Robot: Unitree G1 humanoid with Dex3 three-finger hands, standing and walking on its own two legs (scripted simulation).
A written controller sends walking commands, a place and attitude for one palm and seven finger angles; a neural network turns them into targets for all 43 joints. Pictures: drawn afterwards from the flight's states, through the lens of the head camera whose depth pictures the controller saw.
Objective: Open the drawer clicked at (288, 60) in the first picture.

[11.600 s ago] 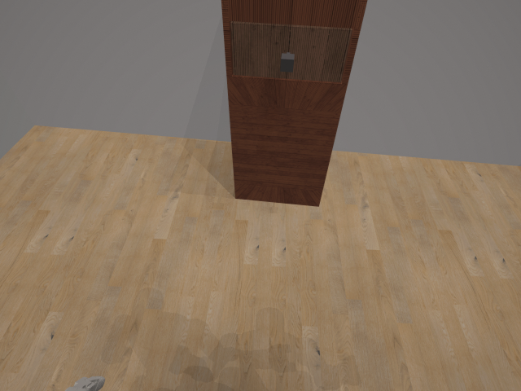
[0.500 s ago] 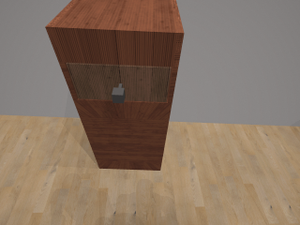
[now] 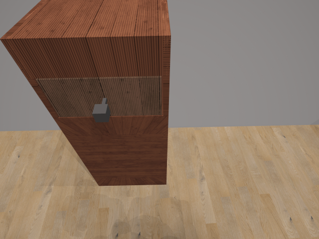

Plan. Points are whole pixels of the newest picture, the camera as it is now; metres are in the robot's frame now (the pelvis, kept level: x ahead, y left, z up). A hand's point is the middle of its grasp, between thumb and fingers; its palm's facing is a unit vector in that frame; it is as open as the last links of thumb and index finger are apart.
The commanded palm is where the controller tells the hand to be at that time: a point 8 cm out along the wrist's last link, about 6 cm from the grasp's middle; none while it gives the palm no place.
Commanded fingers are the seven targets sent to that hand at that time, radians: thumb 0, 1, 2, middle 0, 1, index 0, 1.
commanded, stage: come to a stop and stand still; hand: left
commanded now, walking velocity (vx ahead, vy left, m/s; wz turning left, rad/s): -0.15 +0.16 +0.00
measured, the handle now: (102, 108) +0.50 +0.20 +0.02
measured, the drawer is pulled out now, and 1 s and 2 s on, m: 0.00 0.00 0.00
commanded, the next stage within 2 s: look again from close up in 0.68 s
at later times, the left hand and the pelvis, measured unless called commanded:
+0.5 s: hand out of the picture -0.02 +0.19 -0.16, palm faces +0.02 -0.98 -0.22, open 7.3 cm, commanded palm none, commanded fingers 0.00 0.90 0.90 -0.20 -0.30 -0.20 -0.30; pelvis -0.04 +0.01 +0.01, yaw +0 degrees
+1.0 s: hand out of the picture -0.07 +0.18 -0.17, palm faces +0.02 -0.99 -0.17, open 7.4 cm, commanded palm none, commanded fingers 0.00 0.90 0.90 -0.20 -0.30 -0.20 -0.30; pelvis -0.06 +0.02 +0.01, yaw +2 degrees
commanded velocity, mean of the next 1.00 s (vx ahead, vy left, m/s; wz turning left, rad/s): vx -0.01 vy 0.01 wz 0.00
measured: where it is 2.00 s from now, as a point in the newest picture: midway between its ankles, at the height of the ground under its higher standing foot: outside the picture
